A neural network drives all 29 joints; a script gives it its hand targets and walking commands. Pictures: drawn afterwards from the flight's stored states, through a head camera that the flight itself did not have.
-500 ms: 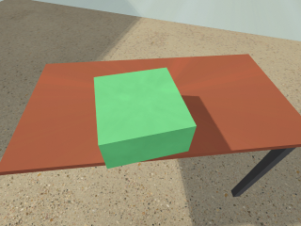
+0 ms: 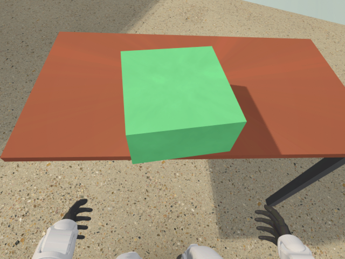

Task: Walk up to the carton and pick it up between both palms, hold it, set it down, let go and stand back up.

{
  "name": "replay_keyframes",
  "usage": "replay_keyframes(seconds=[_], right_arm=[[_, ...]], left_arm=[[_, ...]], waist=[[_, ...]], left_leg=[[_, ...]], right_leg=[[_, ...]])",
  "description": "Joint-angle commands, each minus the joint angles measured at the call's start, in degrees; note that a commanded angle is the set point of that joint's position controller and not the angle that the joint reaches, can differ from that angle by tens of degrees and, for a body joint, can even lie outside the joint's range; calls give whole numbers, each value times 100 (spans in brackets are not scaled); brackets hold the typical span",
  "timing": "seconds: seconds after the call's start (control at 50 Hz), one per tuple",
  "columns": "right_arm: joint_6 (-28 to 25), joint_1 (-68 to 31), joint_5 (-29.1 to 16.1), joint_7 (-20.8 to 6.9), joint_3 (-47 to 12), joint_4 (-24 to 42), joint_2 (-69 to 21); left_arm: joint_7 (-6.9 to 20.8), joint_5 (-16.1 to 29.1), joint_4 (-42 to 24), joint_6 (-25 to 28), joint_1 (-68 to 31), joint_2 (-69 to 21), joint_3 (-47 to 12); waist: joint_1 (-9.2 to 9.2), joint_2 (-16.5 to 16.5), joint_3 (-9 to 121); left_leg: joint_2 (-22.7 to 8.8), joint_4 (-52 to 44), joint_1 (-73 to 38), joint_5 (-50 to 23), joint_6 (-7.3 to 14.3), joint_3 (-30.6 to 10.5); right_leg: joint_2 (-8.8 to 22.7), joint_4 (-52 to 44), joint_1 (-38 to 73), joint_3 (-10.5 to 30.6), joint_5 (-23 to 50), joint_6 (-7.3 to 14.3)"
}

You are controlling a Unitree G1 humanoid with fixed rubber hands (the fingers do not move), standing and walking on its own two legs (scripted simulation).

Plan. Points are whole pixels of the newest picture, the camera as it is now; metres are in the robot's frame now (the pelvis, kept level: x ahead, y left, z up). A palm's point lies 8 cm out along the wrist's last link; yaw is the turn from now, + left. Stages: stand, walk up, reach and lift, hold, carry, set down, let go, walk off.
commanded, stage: reach and lift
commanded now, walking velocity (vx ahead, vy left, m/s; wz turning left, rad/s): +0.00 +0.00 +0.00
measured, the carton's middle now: (174, 101) +0.52 -0.01 +0.01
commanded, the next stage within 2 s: none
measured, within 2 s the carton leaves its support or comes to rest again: neither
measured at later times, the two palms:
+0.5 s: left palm (65, 219) +0.22 +0.23 -0.04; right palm (292, 233) +0.18 -0.27 -0.04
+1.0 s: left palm (60, 229) +0.19 +0.23 -0.01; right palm (300, 233) +0.18 -0.27 -0.01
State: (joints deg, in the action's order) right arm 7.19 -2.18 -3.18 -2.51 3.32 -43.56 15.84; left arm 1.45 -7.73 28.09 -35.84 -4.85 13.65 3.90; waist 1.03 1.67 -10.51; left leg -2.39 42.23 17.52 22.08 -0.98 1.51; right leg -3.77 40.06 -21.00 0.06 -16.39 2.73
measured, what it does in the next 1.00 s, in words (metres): stands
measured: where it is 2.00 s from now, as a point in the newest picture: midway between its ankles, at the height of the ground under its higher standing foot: outside the picture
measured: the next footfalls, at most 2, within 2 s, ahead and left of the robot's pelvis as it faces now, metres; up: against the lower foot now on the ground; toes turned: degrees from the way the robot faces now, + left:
none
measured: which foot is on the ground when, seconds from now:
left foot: down 0.00-1.00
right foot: down 0.00-1.00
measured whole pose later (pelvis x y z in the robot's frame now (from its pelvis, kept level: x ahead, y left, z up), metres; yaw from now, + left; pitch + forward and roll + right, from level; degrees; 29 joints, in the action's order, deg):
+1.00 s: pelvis +0.03 +0.02 +0.03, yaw +0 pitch -4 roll +0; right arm -6.4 17.5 -6.4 -10.1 7.9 -27.4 18.5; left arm -7.1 2.9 12.8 -10.3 18.5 9.2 -1.9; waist -0.2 -0.4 -2.7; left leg -0.5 19.8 2.4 13.6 0.2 2.7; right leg -2.1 19.6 -6.7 1.6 -9.1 1.4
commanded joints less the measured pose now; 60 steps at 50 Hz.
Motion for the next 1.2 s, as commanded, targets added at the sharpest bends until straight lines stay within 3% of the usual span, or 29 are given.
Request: replay_keyframes(seconds=[0.0, 0.06, 0.16, 0.22, 0.3, 0.38, 0.44, 0.54, 0.6, 0.62, 0.66, 0.7, 0.72, 0.74, 0.82, 0.86, 0.88, 0.9, 0.94, 1.02, 1.06, 1.1, 1.12, 1.18], right_arm=[[-173, 865, -10, -202, 255, 107, 1414], [-477, 480, 253, -311, 337, 390, 1069], [-747, 391, 365, -465, 440, 786, 772], [-837, 401, 354, -501, 576, 931, 866], [-885, 724, 205, -486, 566, 990, 1039], [-887, 1183, -10, -473, 394, 1002, 1224], [-924, 1386, -101, -469, 287, 1126, 1247], [-1056, 1401, -99, -579, 350, 1588, 1065], [-1141, 1512, -176, -642, 377, 1779, 1001], [-1243, 1350, -78, -668, 481, 1813, 946], [-1298, 1543, -111, -706, 481, 1771, 862], [-1322, 1578, -202, -678, 482, 1786, 887], [-1409, 1565, -194, -655, 500, 1858, 1005], [-1488, 1746, -237, -661, 595, 1866, 1077], [-1627, 1749, -279, -735, 760, 2056, 1211], [-1570, 1844, -292, -706, 781, 2151, 1259], [-1580, 1901, -287, -718, 780, 2138, 1273], [-1539, 1893, -337, -731, 813, 2165, 1244], [-1474, 1796, -361, -742, 773, 2285, 1189], [-1379, 1552, -493, -774, 828, 2721, 1197], [-1438, 1802, -587, -771, 695, 2862, 1157], [-1453, 1812, -643, -789, 790, 2836, 1339], [-1542, 1813, -747, -792, 809, 3028, 1416], [-1552, 1843, -799, -773, 706, 2748, 1501]], left_arm=[[-93, -214, -997, 111, 1099, 227, 163], [-199, 72, -1109, 550, 473, 402, 108], [-399, 478, -1303, 1036, 145, 473, 61], [-444, 658, -1306, 1167, 225, 440, -24], [-403, 768, -1183, 1267, 685, 409, -49], [-341, 672, -1101, 1366, 1289, 272, 32], [-310, 584, -1123, 1507, 1494, 203, 114], [-491, 653, -1402, 1929, 1298, 125, 52], [-634, 715, -1614, 2196, 1326, 47, -57], [-632, 689, -1580, 2201, 1243, 142, 0], [-646, 714, -1621, 2308, 1372, 193, -40], [-653, 723, -1658, 2352, 1447, 166, -91], [-688, 831, -1693, 2432, 1488, 163, -148], [-747, 848, -2048, 2557, 1633, 84, -192], [-901, 948, -2221, 2721, 1854, -3, -408], [-882, 1013, -2272, 2678, 2006, -44, -458], [-869, 1012, -2245, 2661, 2091, -152, -441], [-859, 1053, -2253, 2677, 2085, -129, -450], [-879, 1070, -2163, 2729, 2009, -99, -481], [-953, 1288, -2486, 2872, 1684, 75, -495], [-1017, 1245, -2545, 3020, 1922, -14, -507], [-1064, 1247, -2557, 3079, 1944, -66, -510], [-1084, 1274, -2891, 3179, 1978, -64, -574], [-1095, 1287, -2622, 3283, 2034, -64, -540]], waist=[[176, -445, 1311], [182, -62, 987], [14, -200, 1376], [-10, -238, 1643], [-12, -77, 1753], [4, 132, 1586], [2, 238, 1373], [-88, 240, 1107], [-118, 108, 1063], [-143, 50, 1022], [-210, -132, 947], [-223, -78, 931], [-121, -58, 1145], [-104, -150, 1276], [-132, -296, 1203], [-52, -15, 1007], [-65, -176, 1046], [-87, -84, 991], [-157, 182, 765], [-165, 180, 763], [-263, 209, 962], [-189, 44, 886], [-197, -95, 1137], [-224, 10, 1206]], left_leg=[[-38, -1327, -745, -1432, -218, 4], [17, -1318, -574, -710, -21, 157], [-74, -1510, -303, -365, 32, 227], [-46, -1600, -423, -424, 2, 235], [80, -1765, -814, -1054, -37, 209], [241, -1938, -1267, -1932, -66, 179], [324, -2135, -1333, -2040, -34, 181], [250, -2453, -1114, -1420, 63, 211], [198, -2547, -1099, -1211, 76, 214], [198, -2432, -936, -1246, 29, 263], [209, -2463, -900, -1069, 49, 313], [225, -2465, -1030, -1176, 84, 286], [198, -2415, -1185, -1303, 35, 232], [177, -2443, -1337, -1421, -54, 193], [140, -2477, -1488, -1626, -134, 131], [128, -2539, -1444, -1546, -92, 122], [134, -2518, -1460, -1603, -127, 116], [151, -2587, -1506, -1670, -131, 88], [145, -2620, -1303, -1267, -78, 64], [156, -2784, -1063, -824, -8, 70], [133, -2769, -1222, -1177, -11, 79], [135, -2742, -1311, -1501, -110, 50], [132, -2654, -1469, -1809, -162, 30], [203, -2645, -1464, -1922, -163, 10]], right_leg=[[266, -873, 1185, -242, 1768, 68], [325, -1249, 500, -177, 1029, -51], [441, -1293, 630, -71, 781, -66], [435, -1312, 775, -47, 1096, -60], [323, -1484, 1215, -56, 1924, -104], [227, -1782, 1706, 6, 2698, -133], [247, -1976, 1891, 96, 2942, -164], [334, -2192, 1651, 208, 2124, -149], [389, -2270, 1524, 282, 1718, -86], [337, -2170, 1372, 141, 1407, -215], [405, -2264, 1442, 224, 980, -156], [414, -2315, 1494, 269, 1077, -176], [380, -2301, 1490, 215, 1212, -173], [317, -2206, 1532, 153, 1350, -137], [229, -2249, 1361, 69, 1232, -36], [202, -2342, 1312, 24, 1199, -55], [205, -2347, 1277, 29, 1199, -38], [190, -2437, 1349, 50, 1222, -33], [186, -2436, 1380, 85, 898, -50], [253, -2470, 1379, 186, 566, -85], [198, -2453, 1540, 223, 864, -75], [173, -2467, 1479, 191, 1125, -34], [191, -2443, 1464, 207, 1427, -33], [180, -2431, 1508, 231, 1597, -28]])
